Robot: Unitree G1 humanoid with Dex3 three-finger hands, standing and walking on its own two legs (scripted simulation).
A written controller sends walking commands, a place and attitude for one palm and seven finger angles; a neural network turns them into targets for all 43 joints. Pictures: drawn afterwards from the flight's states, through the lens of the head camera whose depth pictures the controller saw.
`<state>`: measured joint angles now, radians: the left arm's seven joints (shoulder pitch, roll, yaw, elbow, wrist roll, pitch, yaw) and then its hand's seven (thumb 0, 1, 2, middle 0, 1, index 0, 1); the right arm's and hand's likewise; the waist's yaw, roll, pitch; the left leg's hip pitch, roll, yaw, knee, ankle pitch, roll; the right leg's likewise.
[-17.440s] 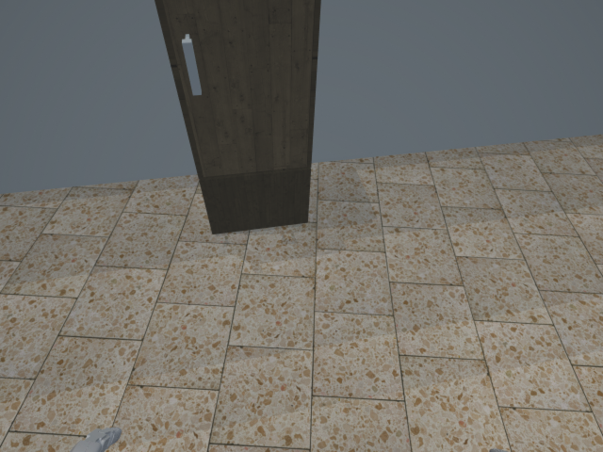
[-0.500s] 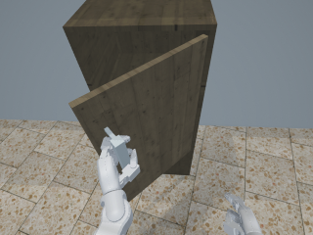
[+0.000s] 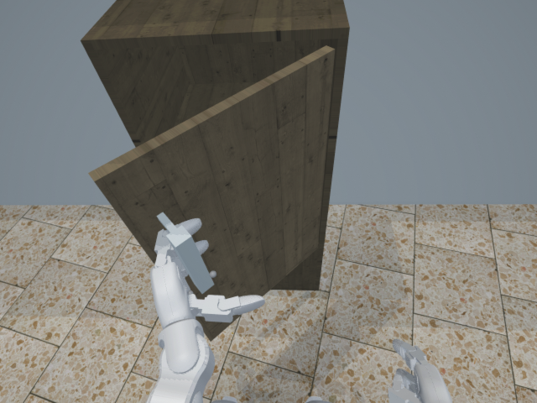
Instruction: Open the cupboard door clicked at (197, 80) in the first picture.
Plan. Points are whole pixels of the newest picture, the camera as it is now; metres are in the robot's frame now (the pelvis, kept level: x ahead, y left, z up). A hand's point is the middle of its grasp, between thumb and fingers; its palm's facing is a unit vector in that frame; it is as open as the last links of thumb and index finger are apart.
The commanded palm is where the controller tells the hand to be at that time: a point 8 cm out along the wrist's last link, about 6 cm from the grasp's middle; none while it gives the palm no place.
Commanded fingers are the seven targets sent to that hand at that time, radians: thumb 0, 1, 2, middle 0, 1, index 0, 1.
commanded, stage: open thumb and fingers to let go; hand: left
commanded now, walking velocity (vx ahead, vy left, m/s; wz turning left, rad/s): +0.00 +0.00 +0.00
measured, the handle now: (185, 253) +0.32 +0.14 +0.06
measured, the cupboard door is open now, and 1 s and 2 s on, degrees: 44 45 44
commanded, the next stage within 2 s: slide the hand sideways off the handle in 0.18 s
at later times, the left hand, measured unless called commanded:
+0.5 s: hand (197, 297) +0.26 +0.11 +0.06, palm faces -0.18 -0.98 -0.05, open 16.0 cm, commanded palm +0.24 +0.16 +0.06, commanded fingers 0.00 -0.50 0.30 -0.15 -0.30 -0.15 -0.30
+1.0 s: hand (167, 318) +0.23 +0.14 +0.06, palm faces -0.13 -0.99 +0.04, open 16.0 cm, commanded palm +0.20 +0.20 +0.06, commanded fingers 0.00 -0.50 0.30 -0.15 -0.30 -0.15 -0.30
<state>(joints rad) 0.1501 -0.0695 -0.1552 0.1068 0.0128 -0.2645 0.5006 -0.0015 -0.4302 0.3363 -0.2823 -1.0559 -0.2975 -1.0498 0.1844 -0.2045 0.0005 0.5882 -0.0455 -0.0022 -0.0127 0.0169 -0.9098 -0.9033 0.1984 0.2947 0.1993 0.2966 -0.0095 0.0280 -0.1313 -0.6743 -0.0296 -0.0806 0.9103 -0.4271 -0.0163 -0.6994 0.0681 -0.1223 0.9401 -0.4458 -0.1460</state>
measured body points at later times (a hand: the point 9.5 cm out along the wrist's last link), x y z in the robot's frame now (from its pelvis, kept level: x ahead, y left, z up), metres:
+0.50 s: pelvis -0.01 +0.05 +0.00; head +0.03 +0.02 +0.45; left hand +0.26 +0.16 +0.06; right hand +0.16 -0.18 -0.10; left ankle +0.02 +0.18 -0.68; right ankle +0.02 +0.00 -0.68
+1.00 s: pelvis +0.01 +0.12 -0.01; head +0.05 +0.11 +0.43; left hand +0.23 +0.19 +0.06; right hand +0.19 -0.10 -0.08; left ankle +0.02 +0.18 -0.68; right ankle +0.02 +0.00 -0.68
